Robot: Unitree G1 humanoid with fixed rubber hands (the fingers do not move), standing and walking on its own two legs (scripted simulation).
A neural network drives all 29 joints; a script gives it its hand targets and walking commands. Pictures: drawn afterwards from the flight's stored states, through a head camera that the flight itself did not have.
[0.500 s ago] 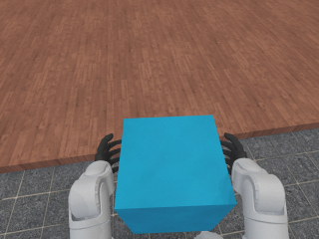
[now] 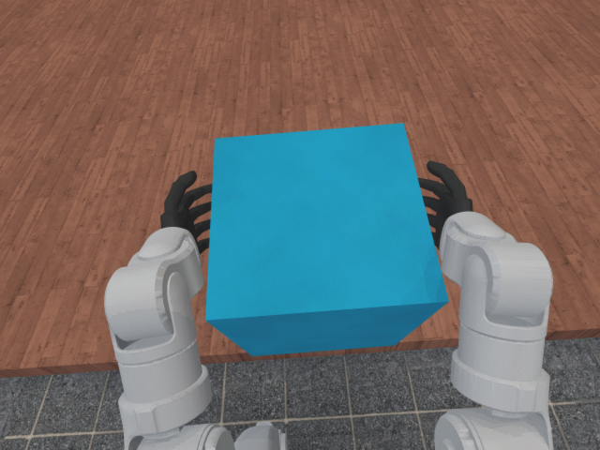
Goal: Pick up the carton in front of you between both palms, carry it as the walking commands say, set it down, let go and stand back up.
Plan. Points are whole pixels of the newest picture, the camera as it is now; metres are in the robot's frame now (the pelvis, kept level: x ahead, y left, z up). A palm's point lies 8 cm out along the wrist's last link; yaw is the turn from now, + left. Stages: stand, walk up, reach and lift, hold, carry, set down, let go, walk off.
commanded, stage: carry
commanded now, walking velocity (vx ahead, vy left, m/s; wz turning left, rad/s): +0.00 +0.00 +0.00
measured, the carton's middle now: (317, 256) +0.34 +0.01 +0.07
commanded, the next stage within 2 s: none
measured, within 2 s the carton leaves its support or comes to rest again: neither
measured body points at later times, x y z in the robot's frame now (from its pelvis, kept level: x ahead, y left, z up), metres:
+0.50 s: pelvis +0.18 +0.01 -0.01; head +0.29 +0.01 +0.43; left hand +0.59 +0.16 +0.11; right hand +0.59 -0.14 +0.10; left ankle +0.21 +0.10 -0.74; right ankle +0.09 -0.09 -0.73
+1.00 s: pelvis +0.25 -0.04 -0.01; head +0.28 -0.06 +0.44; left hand +0.62 +0.09 +0.10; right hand +0.62 -0.21 +0.09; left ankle +0.22 +0.09 -0.74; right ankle +0.23 -0.11 -0.74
